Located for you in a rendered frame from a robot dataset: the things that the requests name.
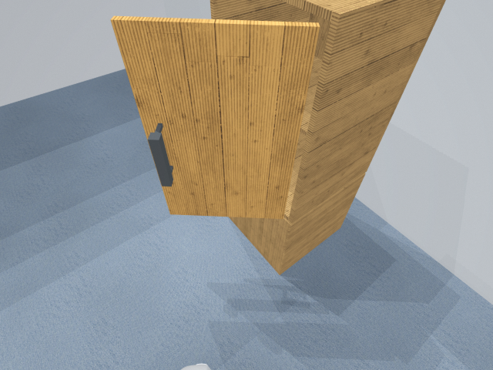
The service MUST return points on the cupboard door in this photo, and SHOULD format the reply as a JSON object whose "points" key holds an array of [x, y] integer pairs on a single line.
{"points": [[231, 96]]}

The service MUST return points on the handle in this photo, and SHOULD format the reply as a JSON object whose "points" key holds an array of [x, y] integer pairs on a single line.
{"points": [[160, 157]]}

